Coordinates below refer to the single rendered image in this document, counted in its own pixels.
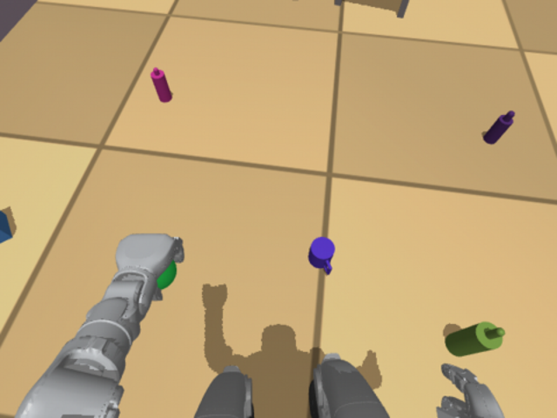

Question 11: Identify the left robot hand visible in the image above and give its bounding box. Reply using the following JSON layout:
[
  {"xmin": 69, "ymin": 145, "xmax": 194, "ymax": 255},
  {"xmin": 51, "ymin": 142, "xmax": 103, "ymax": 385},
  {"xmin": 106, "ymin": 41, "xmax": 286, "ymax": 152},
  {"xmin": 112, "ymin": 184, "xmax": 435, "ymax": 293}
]
[{"xmin": 116, "ymin": 233, "xmax": 185, "ymax": 300}]

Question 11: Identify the left robot arm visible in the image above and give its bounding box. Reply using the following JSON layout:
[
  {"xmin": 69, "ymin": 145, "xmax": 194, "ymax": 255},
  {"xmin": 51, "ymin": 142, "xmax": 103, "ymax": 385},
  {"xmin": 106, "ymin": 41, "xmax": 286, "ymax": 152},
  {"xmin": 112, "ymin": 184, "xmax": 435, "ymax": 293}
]
[{"xmin": 14, "ymin": 267, "xmax": 157, "ymax": 418}]

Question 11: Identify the right robot hand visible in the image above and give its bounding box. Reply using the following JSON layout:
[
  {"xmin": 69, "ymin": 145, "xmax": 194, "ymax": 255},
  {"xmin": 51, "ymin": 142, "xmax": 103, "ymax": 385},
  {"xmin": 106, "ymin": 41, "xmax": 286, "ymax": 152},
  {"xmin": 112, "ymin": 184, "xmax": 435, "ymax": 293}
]
[{"xmin": 436, "ymin": 364, "xmax": 505, "ymax": 418}]

